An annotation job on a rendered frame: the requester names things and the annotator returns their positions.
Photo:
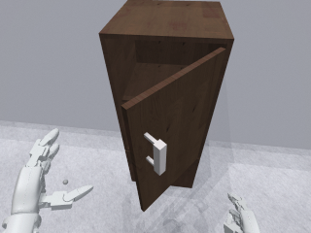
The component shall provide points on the robot right hand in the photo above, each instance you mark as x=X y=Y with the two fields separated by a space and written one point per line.
x=246 y=221

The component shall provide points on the robot left forearm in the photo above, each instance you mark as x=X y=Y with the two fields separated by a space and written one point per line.
x=24 y=222

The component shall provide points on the handle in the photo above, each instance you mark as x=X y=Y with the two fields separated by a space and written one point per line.
x=160 y=150

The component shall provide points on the robot left hand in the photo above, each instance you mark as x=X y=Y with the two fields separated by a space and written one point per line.
x=28 y=196

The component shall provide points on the cupboard door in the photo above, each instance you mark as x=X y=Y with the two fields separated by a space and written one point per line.
x=174 y=111

